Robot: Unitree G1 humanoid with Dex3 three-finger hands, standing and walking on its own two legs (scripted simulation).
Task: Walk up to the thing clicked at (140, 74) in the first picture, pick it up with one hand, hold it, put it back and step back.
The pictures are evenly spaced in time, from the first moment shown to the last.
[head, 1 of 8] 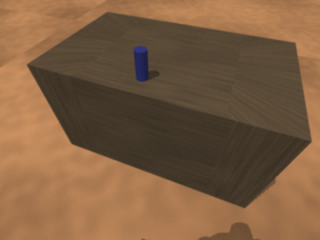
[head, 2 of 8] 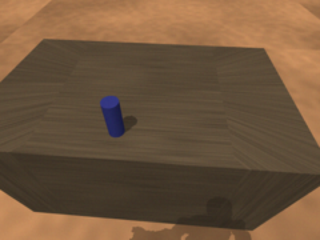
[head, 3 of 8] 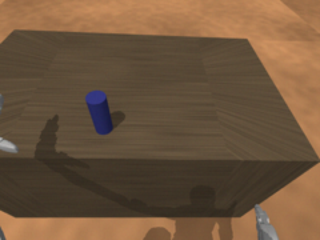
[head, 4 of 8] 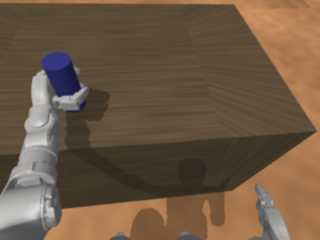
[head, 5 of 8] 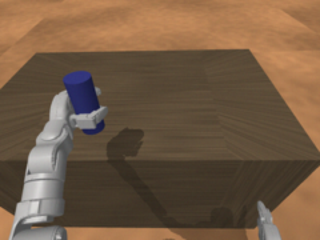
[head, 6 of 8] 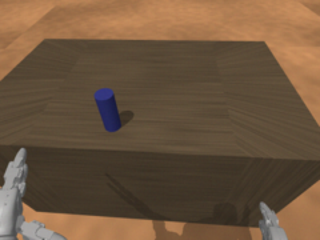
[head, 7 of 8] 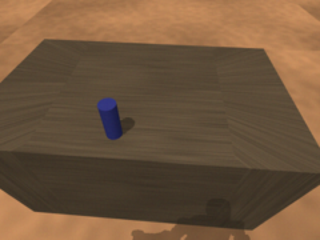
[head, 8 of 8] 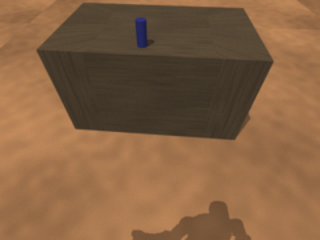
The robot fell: no
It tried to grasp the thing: yes
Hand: left
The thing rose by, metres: 0.24
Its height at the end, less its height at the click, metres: +0.00
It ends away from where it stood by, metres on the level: 0.02
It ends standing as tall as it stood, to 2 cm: yes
